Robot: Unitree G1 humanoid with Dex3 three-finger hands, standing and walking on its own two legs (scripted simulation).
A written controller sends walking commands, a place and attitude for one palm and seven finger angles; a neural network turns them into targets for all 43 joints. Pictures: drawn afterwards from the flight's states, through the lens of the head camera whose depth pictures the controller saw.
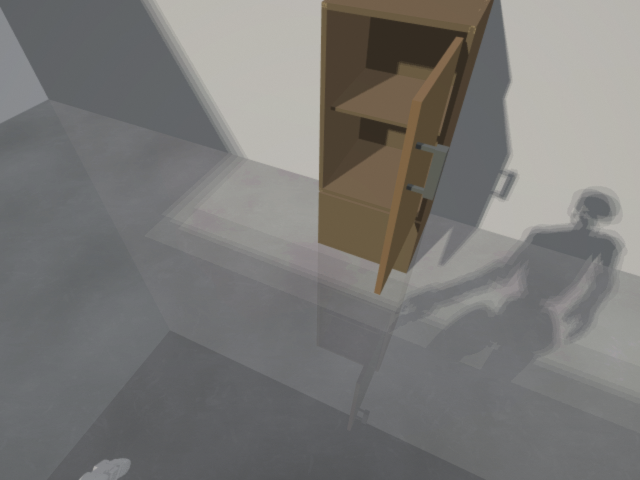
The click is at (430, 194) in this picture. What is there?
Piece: cupboard door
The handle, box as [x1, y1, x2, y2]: [406, 142, 448, 199]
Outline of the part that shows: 417,142 415,147 416,148 430,151 434,154 425,187 422,188 408,183 406,188 422,193 423,197 432,199 448,147 437,144 435,147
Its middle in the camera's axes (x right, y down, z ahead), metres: +0.22 -0.15 +0.83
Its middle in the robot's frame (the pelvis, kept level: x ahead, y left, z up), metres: +0.73 -0.18 -0.02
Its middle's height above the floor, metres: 0.75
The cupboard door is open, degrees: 88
